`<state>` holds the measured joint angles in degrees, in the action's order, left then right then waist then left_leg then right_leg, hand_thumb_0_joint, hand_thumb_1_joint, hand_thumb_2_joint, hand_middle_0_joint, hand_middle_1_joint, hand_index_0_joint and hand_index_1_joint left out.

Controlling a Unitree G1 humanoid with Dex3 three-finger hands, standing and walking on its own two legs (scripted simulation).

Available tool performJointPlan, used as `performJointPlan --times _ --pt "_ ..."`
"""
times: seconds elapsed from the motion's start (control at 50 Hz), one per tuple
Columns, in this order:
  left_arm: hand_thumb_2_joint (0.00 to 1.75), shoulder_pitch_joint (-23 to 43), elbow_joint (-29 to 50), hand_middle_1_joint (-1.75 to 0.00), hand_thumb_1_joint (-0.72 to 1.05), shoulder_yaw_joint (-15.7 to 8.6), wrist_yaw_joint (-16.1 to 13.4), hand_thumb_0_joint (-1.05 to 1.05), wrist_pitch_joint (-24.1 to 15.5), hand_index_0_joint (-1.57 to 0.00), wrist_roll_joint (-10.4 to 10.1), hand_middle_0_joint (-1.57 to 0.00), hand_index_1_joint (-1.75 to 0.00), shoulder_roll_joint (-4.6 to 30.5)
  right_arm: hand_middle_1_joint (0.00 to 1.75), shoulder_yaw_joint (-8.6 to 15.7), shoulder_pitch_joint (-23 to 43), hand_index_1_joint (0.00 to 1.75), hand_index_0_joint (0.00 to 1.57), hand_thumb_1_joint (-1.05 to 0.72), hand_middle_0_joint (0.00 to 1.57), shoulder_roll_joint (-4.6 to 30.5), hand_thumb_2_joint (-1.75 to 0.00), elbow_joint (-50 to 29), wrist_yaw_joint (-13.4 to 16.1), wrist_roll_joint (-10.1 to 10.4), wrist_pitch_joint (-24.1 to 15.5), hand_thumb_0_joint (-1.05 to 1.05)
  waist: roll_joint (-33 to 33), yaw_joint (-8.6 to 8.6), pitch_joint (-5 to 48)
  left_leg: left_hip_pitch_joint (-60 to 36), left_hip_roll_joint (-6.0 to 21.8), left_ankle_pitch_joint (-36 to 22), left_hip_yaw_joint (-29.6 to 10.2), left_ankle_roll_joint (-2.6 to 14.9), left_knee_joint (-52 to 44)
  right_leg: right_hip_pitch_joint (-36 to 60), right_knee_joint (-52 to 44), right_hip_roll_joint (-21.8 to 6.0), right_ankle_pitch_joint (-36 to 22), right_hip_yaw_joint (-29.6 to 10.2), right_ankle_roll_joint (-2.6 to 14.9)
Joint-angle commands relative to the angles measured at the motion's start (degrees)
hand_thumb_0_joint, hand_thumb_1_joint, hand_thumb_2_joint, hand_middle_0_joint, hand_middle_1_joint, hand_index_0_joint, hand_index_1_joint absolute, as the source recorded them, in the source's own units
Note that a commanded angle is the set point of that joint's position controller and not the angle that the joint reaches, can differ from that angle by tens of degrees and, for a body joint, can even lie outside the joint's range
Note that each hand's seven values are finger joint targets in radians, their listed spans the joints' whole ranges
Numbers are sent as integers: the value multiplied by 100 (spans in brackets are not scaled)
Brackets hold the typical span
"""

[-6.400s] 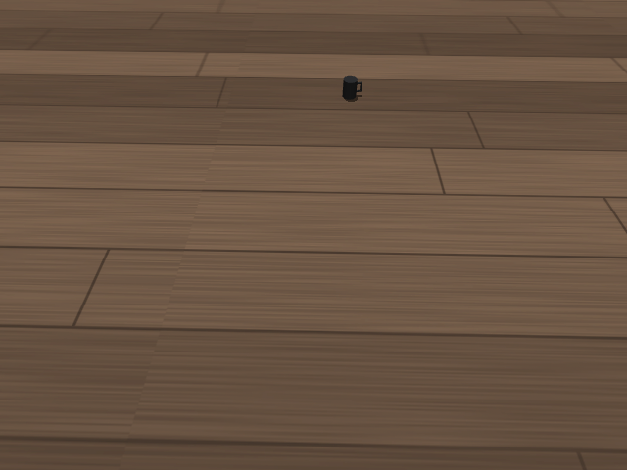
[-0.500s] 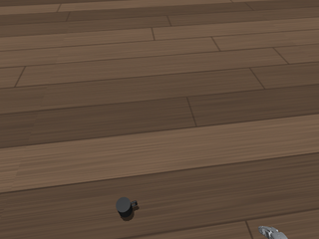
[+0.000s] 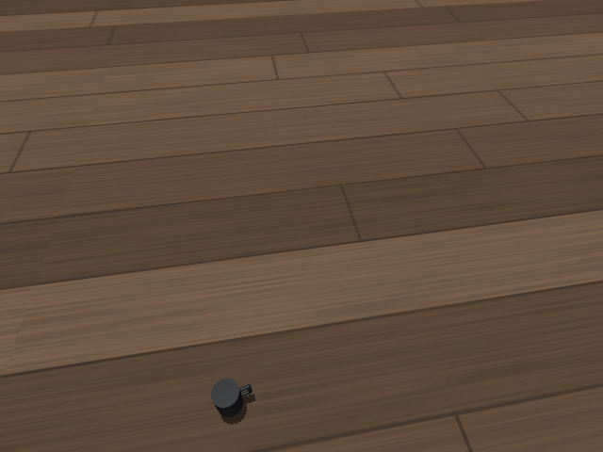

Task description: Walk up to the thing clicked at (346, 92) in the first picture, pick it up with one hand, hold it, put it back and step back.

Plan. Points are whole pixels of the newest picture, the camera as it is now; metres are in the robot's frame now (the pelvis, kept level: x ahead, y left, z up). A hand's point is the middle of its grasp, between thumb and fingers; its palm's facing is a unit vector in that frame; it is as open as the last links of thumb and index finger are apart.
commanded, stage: walk up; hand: left
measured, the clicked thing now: (233, 395) +0.41 +0.21 -0.73
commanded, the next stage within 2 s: stand in 0.18 s
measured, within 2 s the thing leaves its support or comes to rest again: neither
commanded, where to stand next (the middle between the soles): +0.07 +0.00 m, yaw -2 degrees
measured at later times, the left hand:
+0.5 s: hand out of the picture +0.08 +0.25 -0.16, palm faces -0.01 -0.94 -0.34, open 7.4 cm
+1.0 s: hand out of the picture +0.10 +0.25 -0.15, palm faces -0.02 -0.94 -0.34, open 7.4 cm
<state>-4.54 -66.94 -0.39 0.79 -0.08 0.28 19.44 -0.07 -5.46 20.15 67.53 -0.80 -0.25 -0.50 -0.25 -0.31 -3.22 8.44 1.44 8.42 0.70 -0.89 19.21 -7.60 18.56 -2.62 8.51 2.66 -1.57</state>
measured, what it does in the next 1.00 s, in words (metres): stands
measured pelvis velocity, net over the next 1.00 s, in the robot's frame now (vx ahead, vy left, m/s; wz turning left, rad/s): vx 0.02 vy -0.01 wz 0.01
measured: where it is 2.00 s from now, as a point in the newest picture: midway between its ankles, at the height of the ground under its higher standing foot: outside the picture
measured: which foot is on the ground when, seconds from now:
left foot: down 0.00-1.00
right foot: down 0.00-1.00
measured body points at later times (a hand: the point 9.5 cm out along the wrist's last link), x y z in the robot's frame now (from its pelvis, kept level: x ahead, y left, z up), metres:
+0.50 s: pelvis +0.01 +0.00 +0.00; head +0.02 -0.01 +0.45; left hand +0.08 +0.30 -0.13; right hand +0.09 -0.30 -0.13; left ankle +0.02 +0.13 -0.75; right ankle +0.02 -0.14 -0.75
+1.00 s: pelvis +0.02 -0.01 +0.00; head +0.03 -0.01 +0.45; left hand +0.10 +0.30 -0.13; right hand +0.11 -0.31 -0.13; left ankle +0.02 +0.13 -0.75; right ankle +0.02 -0.14 -0.75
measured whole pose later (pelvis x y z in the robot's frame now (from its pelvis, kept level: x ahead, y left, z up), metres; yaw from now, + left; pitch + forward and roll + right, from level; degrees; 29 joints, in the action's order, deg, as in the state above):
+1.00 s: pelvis +0.02 -0.01 +0.00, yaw +0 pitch -2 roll +0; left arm -5.2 -65.5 0.1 0.3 -0.3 0.5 20.0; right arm -0.4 -4.9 20.4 65.7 -0.5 -0.5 -0.4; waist -0.4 -0.1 -2.6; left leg 6.4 1.8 9.9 0.2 -1.5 18.3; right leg -5.5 17.8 -2.3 10.2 3.2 -1.2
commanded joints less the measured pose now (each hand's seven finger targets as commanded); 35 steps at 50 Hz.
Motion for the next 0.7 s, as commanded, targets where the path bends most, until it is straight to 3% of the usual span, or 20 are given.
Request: performJointPlan --times 0.0,0.24,0.4,0.5,0.54,0.58,0.68 --pt "90 293 351 -30 90 -242 -70 0 -139 -20 4 -20 -30 1210 30 214 331 30 20 -90 20 1237 -90 -372 87 -5 -140 0 9 34 540 113 596 36 -588 193 -431 196 -312 -532 -126 -536 202" --pt "90 235 402 -30 90 -218 -94 0 -150 -20 34 -20 -30 1251 30 246 312 30 20 -90 20 1254 -90 -474 93 -38 -106 0 3 -7 462 76 606 125 -578 147 -421 26 -370 -564 195 -551 204" --pt "90 129 417 -30 90 -216 -91 0 -165 -20 23 -20 -30 1250 30 221 346 30 20 -90 20 1221 -90 -510 90 -22 -129 0 -12 24 519 -93 624 -461 -554 130 -337 92 -330 -576 -264 -518 196" --pt "90 176 452 -30 90 -213 -101 0 -160 -20 29 -20 -30 1319 30 217 301 30 20 -90 20 1221 -90 -508 90 -27 -103 0 68 -14 445 -51 608 -162 -563 125 -382 31 -388 -559 67 -516 193" --pt "90 158 450 -30 90 -210 -95 0 -163 -20 30 -20 -30 1305 30 210 298 30 20 -90 20 1230 -90 -512 89 -31 -109 0 46 -9 478 -59 613 -299 -549 123 -355 100 -365 -584 -151 -536 205" --pt "90 149 454 -30 90 -217 -94 0 -153 -20 17 -20 -30 1333 30 203 291 30 20 -90 20 1226 -90 -506 88 -30 -112 0 0 -3 460 -15 599 -151 -559 102 -418 112 -333 -555 1 -511 206" --pt "90 120 453 -30 90 -206 -101 0 -174 -20 23 -20 -30 1307 30 190 271 30 20 -90 20 1231 -90 -502 92 -19 -117 0 39 4 581 -153 634 -629 -524 136 -307 222 -331 -602 -477 -517 189"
